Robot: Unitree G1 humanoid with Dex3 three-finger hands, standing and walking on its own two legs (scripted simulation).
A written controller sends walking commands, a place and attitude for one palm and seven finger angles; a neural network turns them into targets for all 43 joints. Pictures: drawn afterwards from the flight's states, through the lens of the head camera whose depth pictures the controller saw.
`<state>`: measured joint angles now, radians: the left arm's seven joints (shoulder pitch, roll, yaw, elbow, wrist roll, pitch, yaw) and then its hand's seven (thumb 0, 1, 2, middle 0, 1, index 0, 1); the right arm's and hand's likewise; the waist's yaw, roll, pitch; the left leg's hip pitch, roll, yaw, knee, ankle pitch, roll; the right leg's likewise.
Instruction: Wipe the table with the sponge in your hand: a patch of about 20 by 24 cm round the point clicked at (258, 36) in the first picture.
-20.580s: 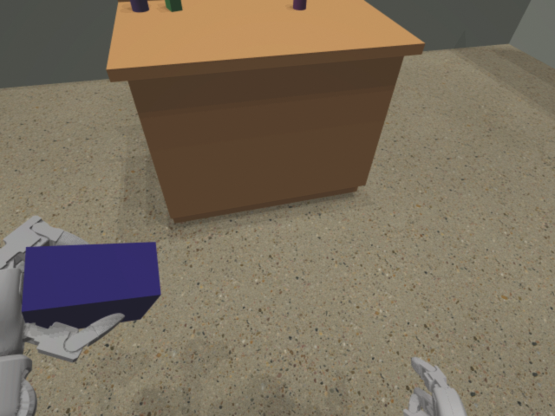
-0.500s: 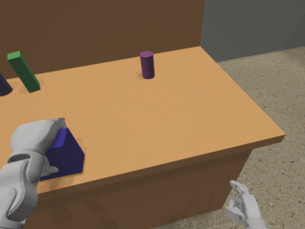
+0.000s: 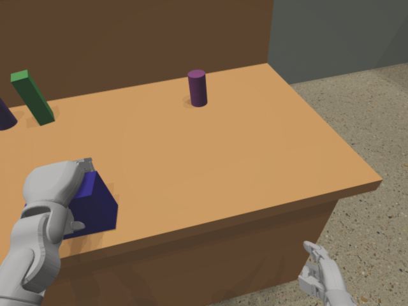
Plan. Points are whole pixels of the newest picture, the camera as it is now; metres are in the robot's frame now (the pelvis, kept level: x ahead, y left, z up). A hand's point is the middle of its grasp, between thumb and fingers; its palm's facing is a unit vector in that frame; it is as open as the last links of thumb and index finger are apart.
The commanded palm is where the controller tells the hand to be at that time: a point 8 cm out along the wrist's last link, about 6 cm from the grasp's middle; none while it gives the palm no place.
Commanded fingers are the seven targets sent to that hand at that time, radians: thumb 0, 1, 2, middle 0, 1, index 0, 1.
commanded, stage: wipe forward along the first lane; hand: left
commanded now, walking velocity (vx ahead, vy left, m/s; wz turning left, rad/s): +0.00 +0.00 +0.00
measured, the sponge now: (81, 212) +0.24 +0.30 +0.07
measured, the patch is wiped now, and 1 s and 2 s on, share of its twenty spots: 0.00 0.20 0.35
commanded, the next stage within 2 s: slide across to the middle lane in 1.56 s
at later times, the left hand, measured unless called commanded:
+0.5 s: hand (73, 180) +0.29 +0.32 +0.11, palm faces -0.04 -0.02 -1.00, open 10.1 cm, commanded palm +0.27 +0.32 +0.16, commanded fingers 0.00 0.10 1.30 -1.20 -1.60 -1.20 -1.60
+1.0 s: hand (77, 162) +0.33 +0.35 +0.11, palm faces -0.11 +0.01 -0.99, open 10.1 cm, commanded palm +0.33 +0.34 +0.15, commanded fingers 0.00 0.10 1.30 -1.20 -1.60 -1.20 -1.60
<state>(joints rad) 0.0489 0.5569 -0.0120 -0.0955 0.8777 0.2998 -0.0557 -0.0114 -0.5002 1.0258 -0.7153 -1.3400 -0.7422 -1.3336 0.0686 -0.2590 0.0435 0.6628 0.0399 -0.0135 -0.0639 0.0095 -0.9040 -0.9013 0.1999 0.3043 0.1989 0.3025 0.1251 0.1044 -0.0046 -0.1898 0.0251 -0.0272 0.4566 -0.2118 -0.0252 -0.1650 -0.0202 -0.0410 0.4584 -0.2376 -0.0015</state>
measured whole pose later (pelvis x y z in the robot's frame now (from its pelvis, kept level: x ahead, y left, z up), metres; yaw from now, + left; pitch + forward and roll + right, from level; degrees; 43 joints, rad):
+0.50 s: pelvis +0.00 -0.01 +0.00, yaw +0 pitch -1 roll +0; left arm -0.16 0.61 0.04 0.21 0.90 0.19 -0.09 -0.01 -0.51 1.03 -0.73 -1.33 -0.75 -1.33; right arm 0.14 -0.29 0.01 0.69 0.06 0.01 -0.09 0.01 -0.90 -0.90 0.20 0.30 0.20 0.30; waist 0.08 0.10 -0.02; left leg -0.26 0.03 -0.04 0.49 -0.22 -0.03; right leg -0.23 -0.01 -0.05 0.48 -0.24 -0.01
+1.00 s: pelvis -0.01 -0.01 -0.01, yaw +0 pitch +3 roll +0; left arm -0.45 0.66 0.04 0.61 0.95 0.07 -0.08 0.01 -0.52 1.03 -0.74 -1.32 -0.77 -1.32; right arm 0.22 -0.30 0.00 0.70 0.07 0.04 -0.09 0.01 -0.91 -0.90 0.20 0.30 0.20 0.30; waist 0.04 0.09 -0.05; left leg -0.37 0.03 -0.04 0.53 -0.22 -0.02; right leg -0.33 -0.01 -0.05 0.52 -0.24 -0.01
